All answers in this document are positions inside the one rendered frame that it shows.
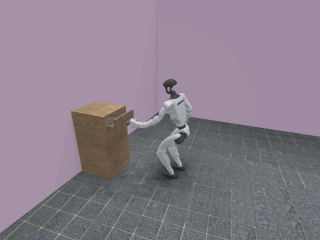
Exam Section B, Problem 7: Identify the robot right forearm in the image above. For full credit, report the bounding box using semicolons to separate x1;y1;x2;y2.
184;111;192;124

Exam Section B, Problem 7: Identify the robot foot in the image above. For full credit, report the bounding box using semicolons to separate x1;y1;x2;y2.
171;164;186;171
161;171;178;179

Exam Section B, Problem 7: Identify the robot right foot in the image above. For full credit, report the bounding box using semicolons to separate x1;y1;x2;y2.
171;164;186;171

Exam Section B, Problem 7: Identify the drawer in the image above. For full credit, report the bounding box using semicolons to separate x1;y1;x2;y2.
105;109;134;135

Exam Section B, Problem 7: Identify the robot left forearm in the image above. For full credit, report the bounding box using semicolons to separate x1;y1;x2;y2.
137;117;159;129

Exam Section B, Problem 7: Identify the handle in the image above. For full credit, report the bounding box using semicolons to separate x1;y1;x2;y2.
122;119;131;125

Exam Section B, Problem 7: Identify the left robot hand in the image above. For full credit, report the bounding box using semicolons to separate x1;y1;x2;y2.
130;118;138;128

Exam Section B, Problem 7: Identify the robot left foot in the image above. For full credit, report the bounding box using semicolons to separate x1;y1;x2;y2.
161;171;178;179

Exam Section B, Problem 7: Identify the cabinet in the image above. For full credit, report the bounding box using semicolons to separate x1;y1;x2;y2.
71;101;130;180

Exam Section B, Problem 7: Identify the right robot upper arm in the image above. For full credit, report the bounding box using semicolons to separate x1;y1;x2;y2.
179;93;193;113

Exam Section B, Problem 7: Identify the left robot upper arm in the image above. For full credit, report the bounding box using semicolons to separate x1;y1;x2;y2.
155;100;173;123

